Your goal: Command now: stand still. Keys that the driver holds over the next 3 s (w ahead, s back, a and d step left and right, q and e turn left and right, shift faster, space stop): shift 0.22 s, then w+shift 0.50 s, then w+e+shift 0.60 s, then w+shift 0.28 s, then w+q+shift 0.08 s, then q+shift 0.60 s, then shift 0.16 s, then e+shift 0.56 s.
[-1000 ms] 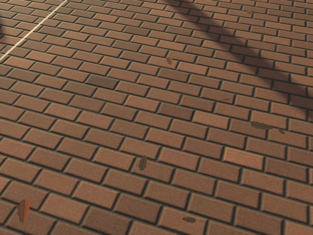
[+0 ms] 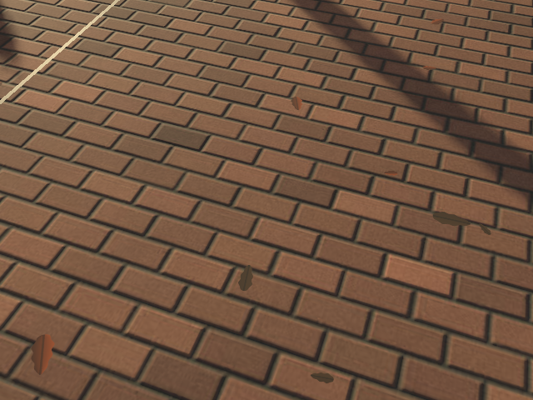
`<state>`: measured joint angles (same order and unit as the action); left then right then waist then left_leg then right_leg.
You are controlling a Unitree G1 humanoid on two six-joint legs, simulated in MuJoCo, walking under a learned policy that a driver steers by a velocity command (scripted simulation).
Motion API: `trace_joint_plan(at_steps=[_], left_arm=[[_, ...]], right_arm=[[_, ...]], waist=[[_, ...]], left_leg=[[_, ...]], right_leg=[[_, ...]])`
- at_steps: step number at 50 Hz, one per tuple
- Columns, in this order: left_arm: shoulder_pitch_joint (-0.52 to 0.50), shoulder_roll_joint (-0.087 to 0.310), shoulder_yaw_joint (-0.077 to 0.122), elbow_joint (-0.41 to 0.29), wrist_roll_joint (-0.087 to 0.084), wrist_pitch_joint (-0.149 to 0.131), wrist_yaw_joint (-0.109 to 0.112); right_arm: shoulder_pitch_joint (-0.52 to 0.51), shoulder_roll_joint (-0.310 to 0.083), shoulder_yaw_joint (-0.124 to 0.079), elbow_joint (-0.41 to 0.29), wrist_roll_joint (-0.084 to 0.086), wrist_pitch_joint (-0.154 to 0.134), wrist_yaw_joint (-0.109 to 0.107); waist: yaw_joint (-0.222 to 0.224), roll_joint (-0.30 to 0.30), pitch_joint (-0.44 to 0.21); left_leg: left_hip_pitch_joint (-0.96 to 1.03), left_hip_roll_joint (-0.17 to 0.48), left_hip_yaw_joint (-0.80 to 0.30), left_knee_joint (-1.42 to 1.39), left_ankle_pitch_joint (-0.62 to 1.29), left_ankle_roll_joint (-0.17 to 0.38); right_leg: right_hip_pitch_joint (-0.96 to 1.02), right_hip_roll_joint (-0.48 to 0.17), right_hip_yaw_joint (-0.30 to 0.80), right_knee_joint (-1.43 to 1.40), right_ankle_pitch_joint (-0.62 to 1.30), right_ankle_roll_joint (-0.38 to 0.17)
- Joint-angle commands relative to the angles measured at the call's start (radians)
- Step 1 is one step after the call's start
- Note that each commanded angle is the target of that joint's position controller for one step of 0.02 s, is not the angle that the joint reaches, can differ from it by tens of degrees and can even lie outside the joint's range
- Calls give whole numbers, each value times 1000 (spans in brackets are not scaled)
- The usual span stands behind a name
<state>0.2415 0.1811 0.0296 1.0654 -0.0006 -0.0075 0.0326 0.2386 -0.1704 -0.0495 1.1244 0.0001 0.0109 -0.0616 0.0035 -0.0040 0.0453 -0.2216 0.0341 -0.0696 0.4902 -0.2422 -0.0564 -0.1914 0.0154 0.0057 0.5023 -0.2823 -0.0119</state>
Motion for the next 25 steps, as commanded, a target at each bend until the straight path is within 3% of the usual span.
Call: trace_joint_plan(at_steps=[1,11,12,13,14,15,16,17,18,19,21,22,23,24,25], left_arm=[[43,87,11,-18,0,-6,3],[80,78,3,-1,-1,-7,5],[117,77,3,17,-2,-3,8],[134,124,19,16,-17,0,11],[169,158,30,14,-25,-3,11],[206,198,43,12,-31,-18,9],[168,226,55,-7,-34,-34,9],[134,206,53,-26,-20,-50,9],[75,180,46,-55,-15,-65,4],[19,167,42,-83,-25,-73,-1],[-27,196,48,-103,-52,-75,-6],[-36,206,50,-106,-53,-71,-7],[-27,206,64,-88,43,-44,-16],[-55,156,56,-106,64,-39,-19],[-146,23,20,-165,63,-54,-25]], right_arm=[[44,-90,-10,-11,0,-6,-2],[65,-85,1,0,2,-8,3],[100,-68,5,17,4,-6,2],[107,-88,-4,14,14,-7,2],[68,-105,-8,-11,15,-15,3],[2,-68,1,-53,21,-36,12],[-48,-47,9,-88,27,-60,26],[-82,-74,0,-108,26,-77,37],[-70,-71,-2,-118,26,-91,43],[-38,-64,1,-121,27,-103,46],[59,-62,-5,-90,31,-121,46],[144,-62,-13,-53,31,-124,44],[273,-53,-15,-36,-32,-92,69],[382,-57,-24,2,-45,-85,68],[499,-111,-26,1,-69,-91,61]], waist=[[1,5,14],[0,6,17],[1,-11,-33],[8,-44,-3],[31,-78,55],[57,-175,91],[52,-239,124],[44,-197,130],[11,-165,114],[-20,-149,88],[-69,-153,34],[-109,-128,22],[-161,-25,18],[-200,124,27],[-242,355,-16]], left_leg=[[17,-13,29,-65,102,31],[3,-17,34,-63,99,35],[17,-51,73,-38,-84,40],[-43,-82,106,22,-334,55],[-165,-74,100,86,-448,69],[-253,-68,127,216,-349,68],[-294,-16,109,359,-178,75],[-350,30,62,474,-190,86],[-379,61,38,525,-191,100],[-351,81,31,459,-187,111],[-66,27,123,192,-148,114],[79,-24,199,95,-71,98],[218,-110,303,-34,-138,91],[390,-61,217,-45,-132,81],[416,204,-222,-159,-462,112]], right_leg=[[-65,-32,27,-126,52,-16],[-65,-30,21,-116,65,-15],[-45,-17,14,-132,-160,-25],[-69,-31,50,-145,-436,-58],[-85,-101,155,-201,-641,-102],[-65,-226,335,-299,-726,-164],[-92,-351,489,-390,-660,-223],[-102,-392,529,-412,-557,-237],[-96,-385,495,-395,-477,-218],[-100,-355,421,-382,-409,-183],[-203,-235,213,-347,-295,-124],[-264,-190,148,-270,-317,-121],[-321,-130,98,-152,-456,-159],[-465,-69,35,132,-352,-157],[-651,25,-11,593,-277,-129]])
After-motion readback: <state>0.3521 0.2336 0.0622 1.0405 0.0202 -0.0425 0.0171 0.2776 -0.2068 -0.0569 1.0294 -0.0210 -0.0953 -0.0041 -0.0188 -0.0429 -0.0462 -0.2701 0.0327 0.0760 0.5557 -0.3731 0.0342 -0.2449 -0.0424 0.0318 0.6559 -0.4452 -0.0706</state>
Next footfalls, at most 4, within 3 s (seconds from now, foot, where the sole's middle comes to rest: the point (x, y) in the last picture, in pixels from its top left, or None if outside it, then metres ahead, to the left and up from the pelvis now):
0.96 right None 0.50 -0.03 -0.77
1.40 left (291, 244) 0.98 -0.04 -0.77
1.82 right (412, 193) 1.20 -0.45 -0.77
2.26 left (353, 147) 1.42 -0.28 -0.77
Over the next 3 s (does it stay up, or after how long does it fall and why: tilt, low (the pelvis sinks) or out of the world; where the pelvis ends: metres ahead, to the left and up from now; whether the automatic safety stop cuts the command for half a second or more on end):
stays up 1.33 -0.38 0.00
